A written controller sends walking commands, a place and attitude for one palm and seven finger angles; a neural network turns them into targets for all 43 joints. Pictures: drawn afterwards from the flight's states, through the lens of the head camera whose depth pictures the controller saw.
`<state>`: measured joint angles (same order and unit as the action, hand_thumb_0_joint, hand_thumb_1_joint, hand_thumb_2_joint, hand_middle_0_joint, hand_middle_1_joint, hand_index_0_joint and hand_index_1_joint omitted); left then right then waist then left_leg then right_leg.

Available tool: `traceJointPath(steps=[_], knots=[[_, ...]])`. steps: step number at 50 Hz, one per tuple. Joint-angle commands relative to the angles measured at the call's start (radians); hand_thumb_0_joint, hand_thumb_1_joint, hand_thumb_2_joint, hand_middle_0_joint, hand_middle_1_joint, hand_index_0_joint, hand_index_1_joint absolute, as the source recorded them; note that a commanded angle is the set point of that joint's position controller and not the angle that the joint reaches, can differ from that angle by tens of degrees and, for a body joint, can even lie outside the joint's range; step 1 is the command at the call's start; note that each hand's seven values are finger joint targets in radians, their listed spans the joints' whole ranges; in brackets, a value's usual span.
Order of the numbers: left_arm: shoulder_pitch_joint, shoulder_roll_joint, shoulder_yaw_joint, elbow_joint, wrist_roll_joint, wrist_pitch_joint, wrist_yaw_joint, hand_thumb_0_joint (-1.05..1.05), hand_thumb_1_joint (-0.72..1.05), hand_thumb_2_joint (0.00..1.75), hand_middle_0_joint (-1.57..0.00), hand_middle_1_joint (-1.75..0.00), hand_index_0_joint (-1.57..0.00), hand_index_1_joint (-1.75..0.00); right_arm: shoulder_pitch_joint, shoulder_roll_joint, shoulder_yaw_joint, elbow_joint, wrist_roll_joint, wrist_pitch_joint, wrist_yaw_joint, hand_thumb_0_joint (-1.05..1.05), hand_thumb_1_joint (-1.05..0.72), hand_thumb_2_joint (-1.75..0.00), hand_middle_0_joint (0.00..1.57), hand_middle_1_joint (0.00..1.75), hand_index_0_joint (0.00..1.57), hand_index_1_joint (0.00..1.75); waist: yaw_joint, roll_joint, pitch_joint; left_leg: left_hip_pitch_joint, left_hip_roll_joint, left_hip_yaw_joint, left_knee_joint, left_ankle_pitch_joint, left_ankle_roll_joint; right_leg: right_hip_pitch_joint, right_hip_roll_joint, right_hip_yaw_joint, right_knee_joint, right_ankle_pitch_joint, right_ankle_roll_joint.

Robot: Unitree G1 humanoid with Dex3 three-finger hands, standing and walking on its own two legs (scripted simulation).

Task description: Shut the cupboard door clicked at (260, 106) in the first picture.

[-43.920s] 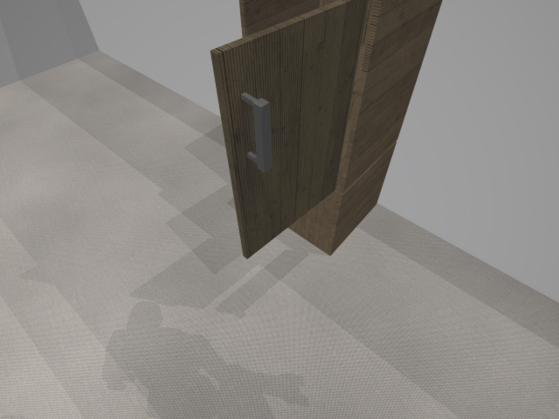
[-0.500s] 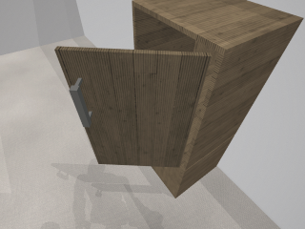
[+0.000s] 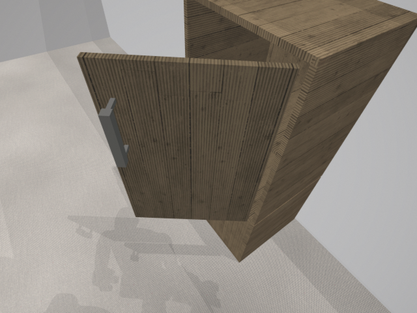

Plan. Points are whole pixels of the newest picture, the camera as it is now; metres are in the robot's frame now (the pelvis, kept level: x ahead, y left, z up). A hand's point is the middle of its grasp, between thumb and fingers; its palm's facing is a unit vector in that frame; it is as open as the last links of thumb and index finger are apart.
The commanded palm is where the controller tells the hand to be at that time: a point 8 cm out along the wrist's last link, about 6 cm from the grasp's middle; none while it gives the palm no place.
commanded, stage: raise the hand and make a fist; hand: left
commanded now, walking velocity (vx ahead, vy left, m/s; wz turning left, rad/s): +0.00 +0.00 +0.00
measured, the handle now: (117, 134) +0.44 +0.23 +0.09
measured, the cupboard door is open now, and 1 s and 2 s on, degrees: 53 53 53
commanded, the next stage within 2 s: bring the fist close to the handle in 1.84 s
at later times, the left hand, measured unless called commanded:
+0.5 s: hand out of the picture +0.12 +0.18 +0.00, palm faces +0.20 -0.98 -0.07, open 5.4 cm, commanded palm +0.11 +0.21 -0.01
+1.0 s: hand (123, 276) +0.17 +0.16 +0.03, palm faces -0.06 -1.00 -0.02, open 3.3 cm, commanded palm +0.15 +0.23 +0.05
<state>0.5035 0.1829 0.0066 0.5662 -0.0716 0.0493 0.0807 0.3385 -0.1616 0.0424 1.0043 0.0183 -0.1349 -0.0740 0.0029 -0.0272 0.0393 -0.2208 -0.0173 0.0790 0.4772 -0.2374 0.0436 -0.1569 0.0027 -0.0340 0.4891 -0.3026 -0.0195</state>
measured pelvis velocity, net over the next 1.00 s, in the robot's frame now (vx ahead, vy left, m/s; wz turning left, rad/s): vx -0.02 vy -0.01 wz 0.03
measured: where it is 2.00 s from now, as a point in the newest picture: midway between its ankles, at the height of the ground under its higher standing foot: outside the picture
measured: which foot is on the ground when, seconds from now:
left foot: down 0.00-1.00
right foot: down 0.00-1.00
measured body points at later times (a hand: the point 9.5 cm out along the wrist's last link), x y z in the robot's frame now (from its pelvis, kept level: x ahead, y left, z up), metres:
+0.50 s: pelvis -0.04 -0.02 -0.09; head +0.00 -0.02 +0.36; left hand +0.10 +0.23 +0.00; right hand +0.21 -0.23 -0.13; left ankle +0.01 +0.09 -0.74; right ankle -0.03 -0.11 -0.74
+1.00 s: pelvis -0.02 -0.01 -0.05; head +0.02 -0.02 +0.40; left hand +0.17 +0.21 +0.03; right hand +0.15 -0.26 -0.13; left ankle +0.01 +0.09 -0.74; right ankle -0.03 -0.11 -0.74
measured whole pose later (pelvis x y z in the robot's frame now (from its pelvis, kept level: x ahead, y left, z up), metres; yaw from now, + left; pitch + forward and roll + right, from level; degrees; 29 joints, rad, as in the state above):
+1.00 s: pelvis -0.02 -0.01 -0.05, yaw +2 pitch +9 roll -1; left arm 0.48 0.24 0.09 -0.17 -0.30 -0.30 -0.28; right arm 0.29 -0.28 -0.01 0.55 0.06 -0.21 -0.07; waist 0.01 0.04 -0.09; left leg -0.69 0.01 0.03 0.95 -0.41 0.03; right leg -0.59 0.01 -0.09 0.93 -0.50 -0.04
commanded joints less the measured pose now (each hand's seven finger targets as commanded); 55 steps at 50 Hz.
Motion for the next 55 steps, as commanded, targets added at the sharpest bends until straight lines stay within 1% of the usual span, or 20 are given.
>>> traceJointPath(steps=[1, 4, 6, 8, 9, 10, 14, 17, 20, 24, 27, 30, 32, 34, 36, 41, 44, 47, 49, 55], knots=[[-0.183, -0.103, -0.156, -0.729, -0.096, -0.117, 0.051, 0.0, 0.9, 0.9, -0.27, -0.38, -0.27, -0.38, -0.068, -0.196, -0.059, -0.255, 0.045, -0.209, 0.014, 0.0, -0.9, -0.9, 0.2, 0.3, 0.2, 0.3, -0.059, 0.164, -0.115, 0.068, 0.085, -0.159, -0.073, 0.138, -0.044, -0.204, -0.002, -0.047, 0.064, 0.028, -0.004], [-0.11, -0.069, -0.095, -0.571, -0.057, -0.235, 0.018, 0.0, 0.9, 0.9, -0.33, -0.44, -0.33, -0.44, -0.129, -0.212, -0.086, -0.361, 0.022, -0.249, 0.03, 0.0, -0.9, -0.9, 0.2, 0.3, 0.2, 0.3, -0.077, -0.077, 0.066, -0.162, 0.029, -0.176, 0.038, -0.109, -0.03, -0.356, -0.006, -0.06, 0.041, -0.051, -0.003], [0.097, -0.128, -0.073, -0.416, -0.091, -0.349, -0.065, 0.0, 0.9, 0.9, -0.36, -0.48, -0.36, -0.48, -0.152, -0.201, -0.103, -0.411, 0.004, -0.249, 0.054, 0.0, -0.9, -0.9, 0.2, 0.3, 0.2, 0.3, -0.008, -0.294, 0.026, -0.289, 0.021, -0.154, 0.153, -0.115, -0.043, -0.459, 0.007, -0.083, 0.134, -0.159, -0.002], [0.23, -0.093, 0.004, -0.41, -0.152, -0.494, -0.191, 0.0, 0.9, 0.9, -0.4, -0.52, -0.4, -0.52, -0.175, -0.203, -0.121, -0.457, -0.011, -0.232, 0.081, 0.0, -0.9, -0.9, 0.2, 0.3, 0.2, 0.3, 0.052, -0.376, -0.075, -0.376, 0.007, -0.113, 0.248, -0.095, -0.059, -0.478, 0.004, -0.063, 0.205, -0.19, -0.007], [0.286, -0.013, 0.099, -0.377, -0.17, -0.555, -0.255, 0.0, 0.9, 0.9, -0.42, -0.54, -0.42, -0.54, -0.186, -0.211, -0.135, -0.472, -0.009, -0.21, 0.097, 0.0, -0.9, -0.9, 0.2, 0.3, 0.2, 0.3, 0.088, -0.311, -0.122, -0.4, 0.0, -0.094, 0.287, -0.063, -0.073, -0.446, -0.007, -0.032, 0.245, -0.133, -0.017], [0.257, -0.003, 0.109, -0.418, -0.194, -0.611, -0.321, 0.0, 0.9, 0.9, -0.44, -0.56, -0.44, -0.56, -0.21, -0.219, -0.132, -0.517, -0.013, -0.193, 0.108, 0.0, -0.9, -0.9, 0.2, 0.3, 0.2, 0.3, 0.085, -0.247, -0.151, -0.432, -0.011, -0.083, 0.328, -0.052, -0.077, -0.443, -0.018, -0.021, 0.298, -0.082, -0.022], [0.109, 0.186, 0.247, -0.688, -0.137, -0.579, -0.281, 0.0, 0.9, 0.9, -0.51, -0.64, -0.51, -0.64, -0.265, -0.196, -0.128, -0.641, -0.005, -0.121, 0.098, 0.0, -0.9, -0.9, 0.2, 0.3, 0.2, 0.3, 0.13, 0.197, -0.252, -0.436, -0.018, -0.05, 0.365, -0.075, -0.05, -0.473, -0.006, -0.002, 0.418, -0.078, -0.04], [-0.044, 0.151, 0.183, -0.98, -0.126, -0.594, -0.187, 0.0, 0.9, 0.9, -0.57, -0.7, -0.57, -0.7, -0.217, -0.171, -0.115, -0.681, -0.009, -0.114, 0.093, 0.0, -0.9, -0.9, 0.2, 0.3, 0.2, 0.3, 0.058, 0.308, -0.341, -0.358, 0.014, -0.104, 0.392, -0.107, -0.026, -0.561, 0.008, 0.002, 0.426, -0.08, -0.036], [-0.194, 0.112, 0.094, -1.172, -0.158, -0.704, -0.175, 0.0, 0.9, 0.9, -0.62, -0.76, -0.62, -0.76, -0.173, -0.183, -0.104, -0.646, -0.011, -0.139, 0.067, 0.0, -0.9, -0.9, 0.2, 0.3, 0.2, 0.3, -0.035, 0.217, -0.381, -0.345, 0.028, -0.14, 0.476, -0.105, -0.012, -0.651, 0.029, 0.023, 0.424, -0.107, -0.023], [-0.239, 0.036, -0.049, -1.023, -0.203, -0.7, -0.311, 0.0, 0.9, 0.9, -0.69, -0.84, -0.69, -0.84, -0.163, -0.209, -0.084, -0.61, 0.011, -0.183, 0.03, 0.0, -0.9, -0.9, 0.2, 0.3, 0.2, 0.3, -0.117, 0.075, -0.232, -0.457, 0.03, -0.155, 0.54, -0.205, 0.001, -0.697, 0.027, 0.067, 0.356, -0.231, -0.008], [-0.09, 0.118, 0.025, -0.822, -0.19, -0.516, -0.386, 0.0, 0.9, 0.9, -0.75, -0.9, -0.75, -0.9, -0.139, -0.216, -0.09, -0.624, 0.03, -0.165, 0.009, 0.0, -0.9, -0.9, 0.2, 0.3, 0.2, 0.3, -0.075, -0.079, -0.227, -0.546, 0.026, -0.128, 0.535, -0.215, 0.001, -0.606, -0.006, 0.135, 0.257, -0.317, 0.017], [0.021, 0.195, 0.151, -0.796, -0.197, -0.284, -0.397, 0.0, 0.9, 0.9, -0.81, -0.96, -0.81, -0.96, -0.177, -0.201, -0.084, -0.691, 0.052, -0.102, 0.002, 0.0, -0.9, -0.9, 0.2, 0.3, 0.2, 0.3, 0.036, -0.072, -0.316, -0.51, 0.002, -0.099, 0.468, -0.137, -0.001, -0.4, -0.044, 0.173, 0.228, -0.227, 0.031], [0.011, 0.227, 0.258, -0.907, -0.233, -0.21, -0.336, 0.0, 0.9, 0.9, -0.84, -1.0, -0.84, -1.0, -0.206, -0.169, -0.079, -0.714, 0.045, -0.067, -0.006, 0.0, -0.9, -0.9, 0.2, 0.3, 0.2, 0.3, 0.076, -0.064, -0.375, -0.457, -0.002, -0.097, 0.436, -0.07, -0.013, -0.293, -0.06, 0.166, 0.237, -0.072, 0.048], [-0.003, 0.237, 0.35, -0.986, -0.261, -0.233, -0.24, 0.0, 0.9, 0.9, -0.88, -1.04, -0.88, -1.04, -0.208, -0.145, -0.068, -0.696, 0.035, -0.051, -0.008, 0.0, -0.9, -0.9, 0.2, 0.3, 0.2, 0.3, 0.098, -0.038, -0.384, -0.414, 0.004, -0.106, 0.422, 0.009, -0.02, -0.233, -0.049, 0.137, 0.272, 0.12, 0.05], [0.0, 0.181, 0.323, -1.032, -0.262, -0.312, -0.182, 0.0, 0.9, 0.9, -0.92, -1.08, -0.92, -1.08, -0.167, -0.132, -0.069, -0.681, 0.028, -0.06, 0.002, 0.0, -0.9, -0.9, 0.2, 0.3, 0.2, 0.3, 0.083, 0.006, -0.342, -0.369, 0.013, -0.111, 0.381, 0.077, -0.027, -0.265, -0.024, 0.068, 0.313, 0.275, 0.031], [-0.055, 0.111, 0.143, -0.976, -0.217, -0.499, -0.25, 0.0, 0.9, 0.9, -1.01, -1.18, -1.01, -1.18, -0.118, -0.177, -0.073, -0.625, 0.016, -0.117, 0.025, 0.0, -0.9, -0.9, 0.2, 0.3, 0.2, 0.3, -0.014, 0.033, -0.24, -0.36, 0.02, -0.117, 0.392, 0.06, -0.019, -0.423, -0.008, 0.045, 0.324, 0.227, 0.036], [-0.046, 0.094, 0.084, -0.903, -0.238, -0.478, -0.355, 0.0, 0.9, 0.9, -1.06, -1.24, -1.06, -1.24, -0.107, -0.206, -0.082, -0.619, 0.035, -0.144, 0.018, 0.0, -0.9, -0.9, 0.2, 0.3, 0.2, 0.3, -0.032, 0.019, -0.234, -0.352, 0.016, -0.119, 0.397, 0.003, -0.011, -0.427, -0.018, 0.089, 0.26, 0.121, 0.052], [-0.054, 0.187, 0.166, -0.926, -0.254, -0.405, -0.384, 0.0, 0.9, 0.9, -1.12, -1.3, -1.12, -1.3, -0.112, -0.216, -0.088, -0.638, 0.046, -0.152, 0.001, 0.0, -0.9, -0.9, 0.2, 0.3, 0.2, 0.3, 0.0, -0.009, -0.299, -0.332, 0.009, -0.113, 0.364, -0.017, -0.007, -0.36, -0.029, 0.101, 0.214, 0.038, 0.04], [-0.082, 0.274, 0.281, -0.964, -0.256, -0.379, -0.341, 0.0, 0.9, 0.9, -1.15, -1.34, -1.15, -1.34, -0.127, -0.21, -0.087, -0.634, 0.041, -0.144, -0.007, 0.0, -0.9, -0.9, 0.2, 0.3, 0.2, 0.3, 0.035, 0.013, -0.33, -0.3, 0.012, -0.112, 0.333, 0.002, -0.008, -0.319, -0.017, 0.081, 0.22, 0.027, 0.023], [-0.158, 0.189, 0.255, -1.038, -0.254, -0.389, -0.225, 0.0, 0.9, 0.9, -1.26, -1.46, -1.26, -1.46, -0.139, -0.185, -0.06, -0.64, 0.036, -0.136, 0.007, 0.0, -0.9, -0.9, 0.2, 0.3, 0.2, 0.3, 0.034, 0.104, -0.27, -0.194, 0.028, -0.123, 0.247, 0.066, -0.019, -0.326, 0.026, -0.024, 0.251, 0.114, -0.009]])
